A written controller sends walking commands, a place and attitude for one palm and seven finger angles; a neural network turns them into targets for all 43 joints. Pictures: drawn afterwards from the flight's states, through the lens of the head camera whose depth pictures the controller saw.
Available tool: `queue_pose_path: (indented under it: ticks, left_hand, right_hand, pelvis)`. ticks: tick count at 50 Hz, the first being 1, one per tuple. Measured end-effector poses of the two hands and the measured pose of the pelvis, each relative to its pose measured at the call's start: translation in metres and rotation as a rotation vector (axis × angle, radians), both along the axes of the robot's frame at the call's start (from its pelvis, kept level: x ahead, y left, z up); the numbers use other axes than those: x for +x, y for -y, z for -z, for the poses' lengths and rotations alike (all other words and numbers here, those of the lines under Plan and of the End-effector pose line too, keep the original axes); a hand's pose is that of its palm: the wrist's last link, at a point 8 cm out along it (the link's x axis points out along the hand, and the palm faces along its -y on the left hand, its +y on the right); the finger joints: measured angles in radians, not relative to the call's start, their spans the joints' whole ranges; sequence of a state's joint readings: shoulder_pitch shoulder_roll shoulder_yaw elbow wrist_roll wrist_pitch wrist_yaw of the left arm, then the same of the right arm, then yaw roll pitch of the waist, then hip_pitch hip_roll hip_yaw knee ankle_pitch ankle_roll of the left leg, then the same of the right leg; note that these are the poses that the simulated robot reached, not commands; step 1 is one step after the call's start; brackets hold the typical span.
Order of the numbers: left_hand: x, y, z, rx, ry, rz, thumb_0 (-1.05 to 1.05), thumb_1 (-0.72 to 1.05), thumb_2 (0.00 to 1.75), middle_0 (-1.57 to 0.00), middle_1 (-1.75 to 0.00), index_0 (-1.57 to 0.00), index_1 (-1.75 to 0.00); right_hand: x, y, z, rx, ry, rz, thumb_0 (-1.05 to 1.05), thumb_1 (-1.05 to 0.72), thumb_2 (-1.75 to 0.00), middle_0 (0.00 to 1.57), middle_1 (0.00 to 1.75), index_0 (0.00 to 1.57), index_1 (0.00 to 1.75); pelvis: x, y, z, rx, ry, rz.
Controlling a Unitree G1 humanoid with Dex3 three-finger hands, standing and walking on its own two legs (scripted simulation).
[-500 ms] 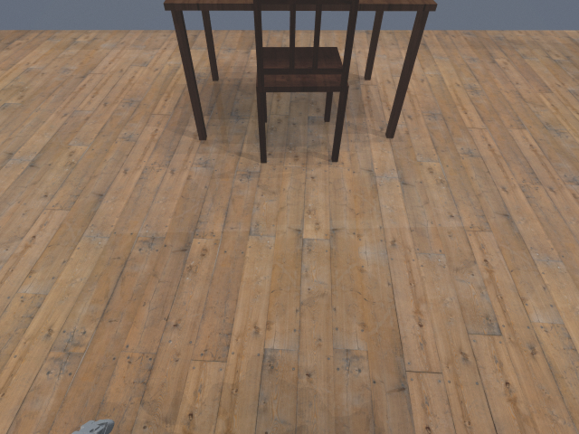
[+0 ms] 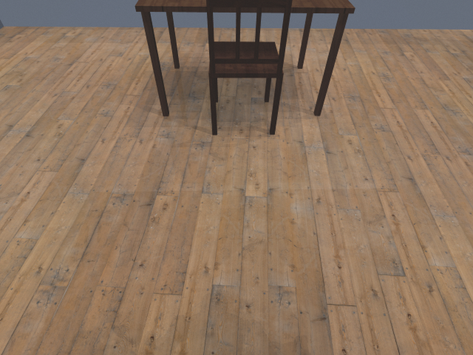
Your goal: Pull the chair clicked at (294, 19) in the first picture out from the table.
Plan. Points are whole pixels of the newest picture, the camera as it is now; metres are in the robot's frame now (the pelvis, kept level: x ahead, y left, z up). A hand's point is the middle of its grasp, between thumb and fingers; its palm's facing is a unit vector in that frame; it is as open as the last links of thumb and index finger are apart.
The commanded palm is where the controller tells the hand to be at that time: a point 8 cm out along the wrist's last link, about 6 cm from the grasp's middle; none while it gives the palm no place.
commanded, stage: stand and wait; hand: left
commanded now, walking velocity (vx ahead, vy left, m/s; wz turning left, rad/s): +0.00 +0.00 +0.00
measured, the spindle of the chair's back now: (238, 34) +1.58 +0.09 -0.12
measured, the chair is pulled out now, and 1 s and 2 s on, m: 0.00 0.00 0.00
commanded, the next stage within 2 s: look at it before walking up in 0.44 s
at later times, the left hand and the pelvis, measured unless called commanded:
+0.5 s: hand out of the picture +0.06 +0.24 -0.15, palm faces -0.03 -0.95 -0.32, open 7.4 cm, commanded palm none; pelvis -0.02 +0.00 +0.00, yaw -1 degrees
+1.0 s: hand out of the picture +0.05 +0.25 -0.16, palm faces -0.04 -0.95 -0.31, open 7.4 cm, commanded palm none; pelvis -0.01 +0.01 +0.00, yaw -1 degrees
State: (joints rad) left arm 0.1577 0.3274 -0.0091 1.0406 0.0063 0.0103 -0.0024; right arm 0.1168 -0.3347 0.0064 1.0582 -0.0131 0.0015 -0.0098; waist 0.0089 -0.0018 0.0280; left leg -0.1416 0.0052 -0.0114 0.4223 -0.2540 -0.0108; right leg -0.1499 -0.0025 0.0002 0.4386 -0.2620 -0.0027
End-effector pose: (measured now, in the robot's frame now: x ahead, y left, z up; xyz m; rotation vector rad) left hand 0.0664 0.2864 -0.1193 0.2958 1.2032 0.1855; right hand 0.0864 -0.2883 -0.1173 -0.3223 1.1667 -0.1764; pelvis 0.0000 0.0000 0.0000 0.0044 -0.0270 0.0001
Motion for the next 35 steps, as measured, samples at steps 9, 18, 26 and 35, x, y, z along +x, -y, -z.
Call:
queue_pose_path:
  ticks: [9, 18, 26, 35]
  left_hand:
    - [-0.015, 0.000, 0.000, 0.010, -0.034, -0.004, 0.01, 0.91, 0.90, -0.20, -0.29, -0.20, -0.29]
    - [-0.013, 0.004, -0.001, 0.004, -0.013, 0.010, 0.01, 0.91, 0.90, -0.20, -0.29, -0.20, -0.29]
    - [-0.010, 0.006, -0.001, -0.006, 0.001, 0.022, 0.01, 0.91, 0.90, -0.20, -0.29, -0.20, -0.29]
    - [-0.014, 0.003, 0.002, -0.012, -0.017, 0.022, 0.01, 0.91, 0.90, -0.20, -0.29, -0.20, -0.29]
  right_hand:
    - [-0.030, 0.008, 0.004, -0.002, -0.065, 0.028, 0.01, -0.90, -0.90, 0.21, 0.29, 0.20, 0.30]
    - [-0.038, 0.007, 0.004, 0.007, -0.059, 0.039, 0.01, -0.90, -0.90, 0.21, 0.29, 0.20, 0.30]
    - [-0.039, 0.003, 0.002, 0.012, -0.047, 0.039, 0.01, -0.90, -0.90, 0.21, 0.29, 0.20, 0.30]
    - [-0.042, -0.001, 0.002, 0.010, -0.057, 0.043, 0.01, -0.90, -0.90, 0.21, 0.29, 0.20, 0.30]
  pelvis:
    - [-0.007, 0.004, -0.001, -0.001, 0.004, 0.004]
    - [-0.013, 0.005, -0.002, -0.001, 0.008, 0.010]
    - [-0.016, 0.003, -0.002, -0.002, 0.005, 0.013]
    - [-0.016, 0.000, -0.003, -0.003, 0.001, 0.015]
